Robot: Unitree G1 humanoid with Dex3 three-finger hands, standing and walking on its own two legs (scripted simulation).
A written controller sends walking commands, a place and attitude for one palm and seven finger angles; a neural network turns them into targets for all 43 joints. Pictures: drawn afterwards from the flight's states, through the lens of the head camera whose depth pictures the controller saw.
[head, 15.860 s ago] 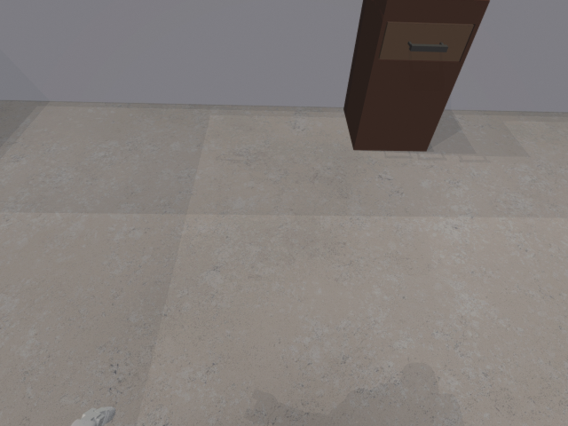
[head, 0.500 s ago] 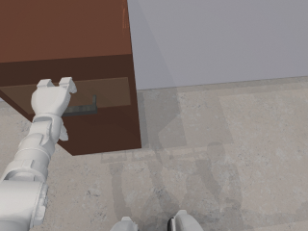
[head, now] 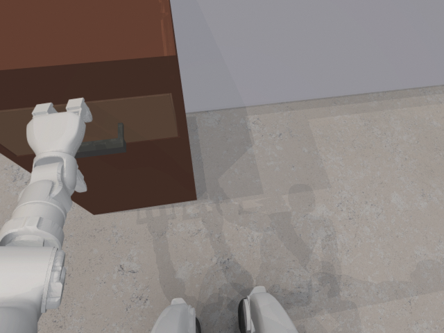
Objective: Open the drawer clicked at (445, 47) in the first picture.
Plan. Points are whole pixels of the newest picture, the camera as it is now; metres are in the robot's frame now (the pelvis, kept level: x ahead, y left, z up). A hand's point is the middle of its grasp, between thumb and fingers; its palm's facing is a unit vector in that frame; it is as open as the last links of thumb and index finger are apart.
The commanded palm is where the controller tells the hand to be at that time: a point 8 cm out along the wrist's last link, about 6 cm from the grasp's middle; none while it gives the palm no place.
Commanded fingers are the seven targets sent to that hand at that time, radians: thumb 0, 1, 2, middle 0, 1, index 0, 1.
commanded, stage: move the hooked fingers above the handle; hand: left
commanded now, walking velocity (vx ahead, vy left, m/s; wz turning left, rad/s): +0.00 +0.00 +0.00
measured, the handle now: (85, 140) +0.51 +0.28 -0.08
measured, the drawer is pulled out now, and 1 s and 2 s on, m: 0.00 0.00 0.00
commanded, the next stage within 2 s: none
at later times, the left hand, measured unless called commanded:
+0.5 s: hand (61, 153) +0.45 +0.29 -0.02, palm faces -0.06 -0.01 -1.00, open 13.8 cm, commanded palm +0.44 +0.26 +0.03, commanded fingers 0.00 -0.50 0.30 -0.30 -1.20 -0.30 -1.20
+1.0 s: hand (61, 159) +0.44 +0.29 -0.03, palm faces -0.12 -0.04 -0.99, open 13.8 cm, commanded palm +0.44 +0.27 +0.03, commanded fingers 0.00 -0.50 0.30 -0.30 -1.20 -0.30 -1.20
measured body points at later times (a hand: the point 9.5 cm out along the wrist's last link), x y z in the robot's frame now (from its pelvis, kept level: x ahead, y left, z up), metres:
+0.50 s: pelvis +0.00 +0.00 +0.00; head +0.14 +0.00 +0.43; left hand +0.45 +0.28 +0.03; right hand +0.04 -0.28 -0.13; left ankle -0.02 +0.09 -0.67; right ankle +0.03 -0.12 -0.67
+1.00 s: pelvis +0.00 +0.01 +0.01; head +0.14 +0.01 +0.44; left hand +0.44 +0.29 +0.02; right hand +0.03 -0.27 -0.12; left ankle -0.02 +0.09 -0.67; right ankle +0.03 -0.12 -0.67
